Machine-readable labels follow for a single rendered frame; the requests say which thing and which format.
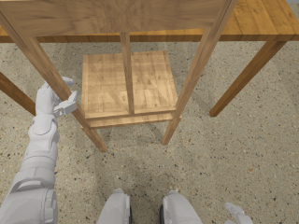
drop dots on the robot right thigh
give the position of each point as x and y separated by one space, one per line
179 210

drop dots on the chair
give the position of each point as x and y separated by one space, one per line
118 89

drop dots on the table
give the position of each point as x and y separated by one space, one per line
252 20

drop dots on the robot left upper arm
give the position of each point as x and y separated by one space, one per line
35 206

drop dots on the robot left forearm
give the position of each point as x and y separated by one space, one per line
40 157

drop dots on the robot left hand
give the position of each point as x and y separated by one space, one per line
47 99

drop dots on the robot right shin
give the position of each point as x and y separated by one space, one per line
165 220

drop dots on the robot right hand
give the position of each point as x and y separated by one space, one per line
238 213

